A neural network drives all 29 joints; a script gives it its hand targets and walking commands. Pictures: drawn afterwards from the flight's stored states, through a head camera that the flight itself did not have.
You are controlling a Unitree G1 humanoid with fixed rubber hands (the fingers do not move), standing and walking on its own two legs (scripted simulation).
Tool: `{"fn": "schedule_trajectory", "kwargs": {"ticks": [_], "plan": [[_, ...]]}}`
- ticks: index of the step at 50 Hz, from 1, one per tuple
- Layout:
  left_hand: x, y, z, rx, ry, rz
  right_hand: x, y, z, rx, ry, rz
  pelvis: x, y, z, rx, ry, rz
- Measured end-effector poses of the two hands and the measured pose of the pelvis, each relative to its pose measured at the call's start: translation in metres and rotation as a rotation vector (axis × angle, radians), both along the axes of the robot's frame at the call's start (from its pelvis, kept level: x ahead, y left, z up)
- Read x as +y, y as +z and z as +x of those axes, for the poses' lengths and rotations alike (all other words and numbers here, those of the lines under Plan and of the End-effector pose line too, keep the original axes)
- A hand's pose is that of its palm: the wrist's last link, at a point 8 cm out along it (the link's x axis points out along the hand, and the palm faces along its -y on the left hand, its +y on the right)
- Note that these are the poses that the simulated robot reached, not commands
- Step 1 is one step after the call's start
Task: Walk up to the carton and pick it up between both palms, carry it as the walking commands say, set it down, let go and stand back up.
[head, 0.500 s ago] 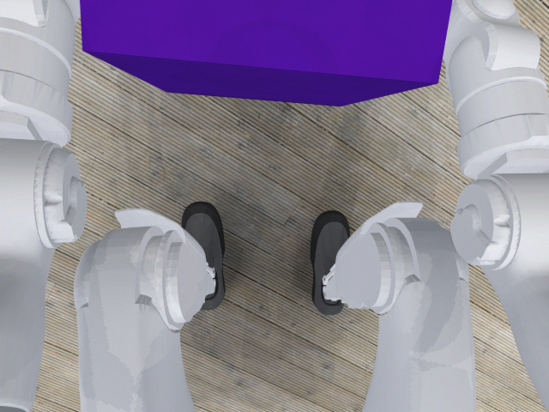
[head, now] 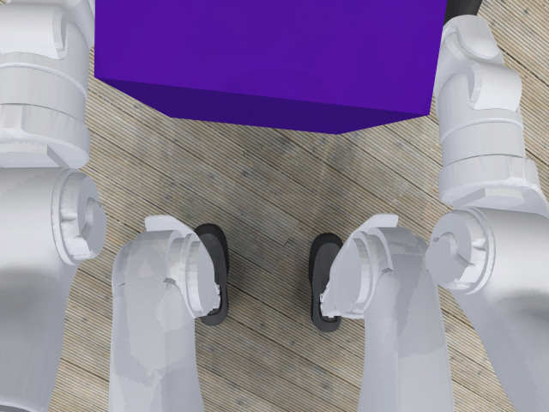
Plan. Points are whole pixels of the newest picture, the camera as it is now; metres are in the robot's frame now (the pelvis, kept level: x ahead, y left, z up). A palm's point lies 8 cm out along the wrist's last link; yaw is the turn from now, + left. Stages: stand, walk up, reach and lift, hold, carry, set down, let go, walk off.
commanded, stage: reach and lift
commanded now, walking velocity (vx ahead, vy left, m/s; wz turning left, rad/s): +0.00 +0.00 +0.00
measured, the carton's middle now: (268, 30) +0.55 +0.03 -0.19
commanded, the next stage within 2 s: none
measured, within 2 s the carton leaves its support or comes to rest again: neither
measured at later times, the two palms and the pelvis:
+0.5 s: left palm out of the picture +0.56 +0.23 -0.05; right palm (484, 9) +0.54 -0.16 -0.06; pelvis +0.00 +0.00 +0.04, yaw +1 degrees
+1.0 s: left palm out of the picture +0.54 +0.22 +0.01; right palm out of the picture +0.52 -0.16 +0.01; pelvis +0.00 +0.00 +0.09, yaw +2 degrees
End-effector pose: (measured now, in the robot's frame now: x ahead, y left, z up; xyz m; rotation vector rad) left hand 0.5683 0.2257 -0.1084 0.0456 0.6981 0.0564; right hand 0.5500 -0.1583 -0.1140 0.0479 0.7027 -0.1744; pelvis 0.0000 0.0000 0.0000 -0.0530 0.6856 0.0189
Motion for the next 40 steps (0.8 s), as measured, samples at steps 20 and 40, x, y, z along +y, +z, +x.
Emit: {"fn": "schedule_trajectory", "kwargs": {"ticks": [20, 40], "plan": [[0.000, 0.037, -0.005, -0.017, -0.001, -0.019, 0.000, 0.040, -0.007, -0.019, -0.005, 0.003, 0.000, 0.031, 0.005, 0.072, 0.012, -0.001], [0.001, 0.099, -0.023, -0.002, 0.007, -0.026, -0.001, 0.101, -0.022, -0.006, 0.006, 0.011, -0.002, 0.074, 0.001, 0.126, 0.023, -0.002]]}}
